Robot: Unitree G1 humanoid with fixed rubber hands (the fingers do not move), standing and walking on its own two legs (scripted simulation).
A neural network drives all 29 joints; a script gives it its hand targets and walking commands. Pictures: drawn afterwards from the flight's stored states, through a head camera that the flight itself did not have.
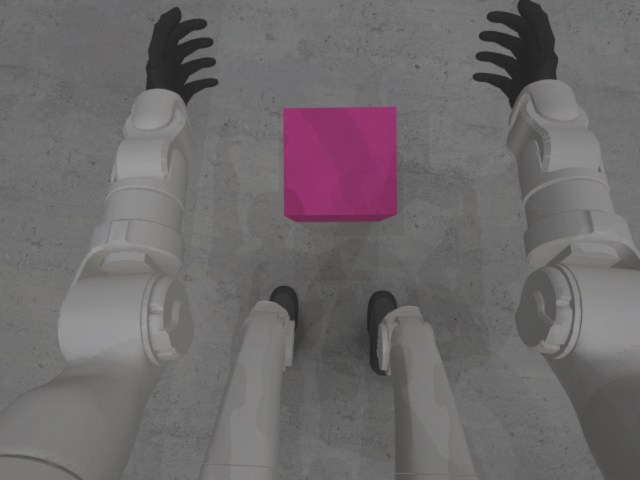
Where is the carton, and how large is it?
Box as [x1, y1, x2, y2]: [283, 107, 396, 221]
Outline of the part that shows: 395,107 283,108 284,215 295,221 381,220 396,214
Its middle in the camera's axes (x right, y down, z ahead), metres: +0.04 -0.14 +0.84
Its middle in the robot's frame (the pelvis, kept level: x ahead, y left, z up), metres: +0.50 +0.00 -0.51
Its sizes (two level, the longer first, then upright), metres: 0.210 0.200 0.250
